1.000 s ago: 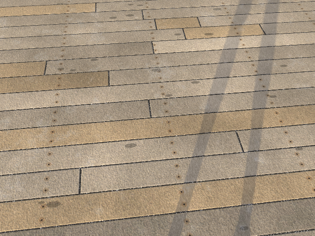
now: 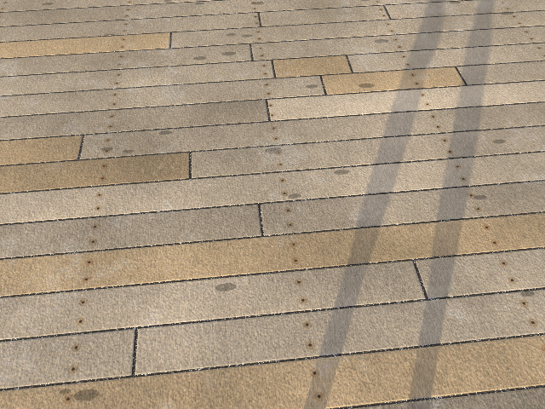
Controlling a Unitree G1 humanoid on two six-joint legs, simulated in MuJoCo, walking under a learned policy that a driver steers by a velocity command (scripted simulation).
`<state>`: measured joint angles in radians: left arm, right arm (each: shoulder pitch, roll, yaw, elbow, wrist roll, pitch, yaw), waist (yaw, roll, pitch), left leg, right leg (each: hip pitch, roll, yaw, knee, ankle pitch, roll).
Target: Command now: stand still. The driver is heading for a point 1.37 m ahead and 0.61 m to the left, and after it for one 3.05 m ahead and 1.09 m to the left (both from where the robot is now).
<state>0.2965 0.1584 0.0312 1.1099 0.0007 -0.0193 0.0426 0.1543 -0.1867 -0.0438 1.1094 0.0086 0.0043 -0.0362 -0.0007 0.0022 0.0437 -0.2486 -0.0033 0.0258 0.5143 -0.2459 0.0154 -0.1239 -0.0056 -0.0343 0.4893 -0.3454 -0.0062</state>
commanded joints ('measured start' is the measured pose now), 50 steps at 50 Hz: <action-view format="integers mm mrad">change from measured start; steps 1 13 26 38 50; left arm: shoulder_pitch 81 121 64 -182 -158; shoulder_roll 82 70 189 99 247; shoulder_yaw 12 9 50 41 79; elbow -8 7 -81 -220 -277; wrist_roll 0 -1 -32 -23 -37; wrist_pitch -3 -3 -58 -75 -114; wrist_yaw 4 6 -23 -46 -71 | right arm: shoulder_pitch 21 53 234 300 304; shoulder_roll -91 -78 -88 -127 -181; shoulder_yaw -14 -11 -46 1 -31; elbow -20 4 22 -27 -81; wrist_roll -1 -2 26 -13 -2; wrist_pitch -5 -3 -101 -109 -79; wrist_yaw -3 -6 41 29 14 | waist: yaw -2 -1 -110 -30 114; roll -8 -9 -88 47 137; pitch -4 -8 36 75 -102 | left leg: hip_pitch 97 84 221 206 255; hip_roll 42 26 -43 218 193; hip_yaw -45 -31 91 -147 -121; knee -57 -69 23 -393 0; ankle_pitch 240 56 -6 318 750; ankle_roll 39 37 71 173 101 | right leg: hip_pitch -113 -125 -284 -686 -85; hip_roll -31 -20 -149 -127 31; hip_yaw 28 20 148 31 -10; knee -96 -116 -73 473 23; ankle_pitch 200 25 53 258 287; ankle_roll -15 -24 -120 -28 -89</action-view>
